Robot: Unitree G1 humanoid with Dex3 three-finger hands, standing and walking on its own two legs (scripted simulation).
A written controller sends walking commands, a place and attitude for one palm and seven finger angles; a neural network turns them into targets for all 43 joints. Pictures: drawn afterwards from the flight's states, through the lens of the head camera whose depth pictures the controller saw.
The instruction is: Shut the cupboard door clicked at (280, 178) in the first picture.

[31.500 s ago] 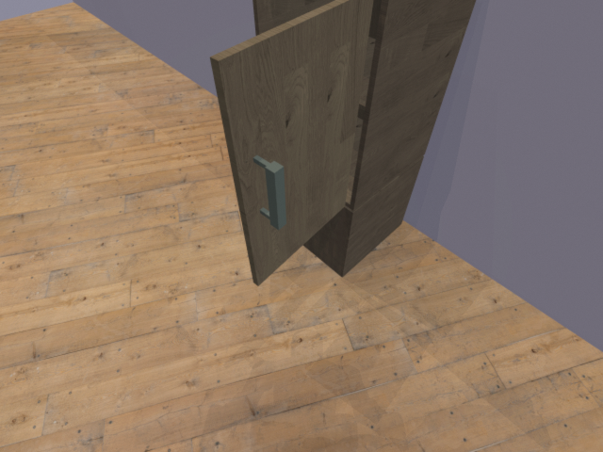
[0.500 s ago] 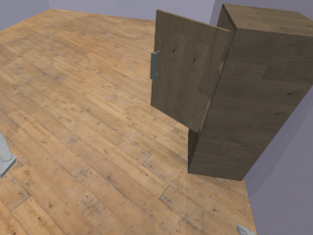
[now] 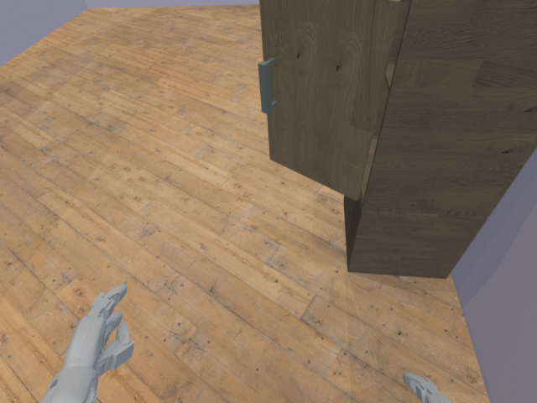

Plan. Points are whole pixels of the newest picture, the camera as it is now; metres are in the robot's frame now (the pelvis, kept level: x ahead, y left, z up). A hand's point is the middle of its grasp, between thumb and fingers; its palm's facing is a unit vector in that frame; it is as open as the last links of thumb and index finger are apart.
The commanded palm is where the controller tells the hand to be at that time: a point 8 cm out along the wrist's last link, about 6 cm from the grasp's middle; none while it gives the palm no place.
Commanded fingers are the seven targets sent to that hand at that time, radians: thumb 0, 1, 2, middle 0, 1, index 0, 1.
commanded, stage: let the arm hang, fingers relaxed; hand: left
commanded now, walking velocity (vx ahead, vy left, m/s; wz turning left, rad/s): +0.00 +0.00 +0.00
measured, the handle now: (269, 85) +0.98 +0.05 -0.01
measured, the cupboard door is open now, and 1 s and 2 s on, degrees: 58 58 58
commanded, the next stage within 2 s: look to check the result in 0.96 s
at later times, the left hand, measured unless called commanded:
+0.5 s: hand out of the picture +0.01 +0.21 -0.15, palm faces +0.00 -0.97 -0.24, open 7.3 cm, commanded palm none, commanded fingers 0.00 0.90 0.90 -0.20 -0.30 -0.20 -0.30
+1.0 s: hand out of the picture -0.03 +0.16 -0.16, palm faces +0.01 -0.99 -0.13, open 7.4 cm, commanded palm none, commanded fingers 0.00 0.90 0.90 -0.20 -0.30 -0.20 -0.30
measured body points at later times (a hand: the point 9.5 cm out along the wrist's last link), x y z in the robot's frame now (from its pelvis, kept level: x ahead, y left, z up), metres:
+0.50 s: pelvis +0.00 +0.01 +0.02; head +0.01 +0.00 +0.47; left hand +0.01 +0.26 -0.13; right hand -0.02 -0.21 -0.14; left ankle +0.01 +0.13 -0.72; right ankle -0.01 -0.11 -0.72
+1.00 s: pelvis -0.01 +0.02 +0.02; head -0.01 +0.02 +0.47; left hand -0.03 +0.22 -0.15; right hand -0.05 -0.18 -0.14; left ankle +0.01 +0.13 -0.72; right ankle -0.01 -0.11 -0.72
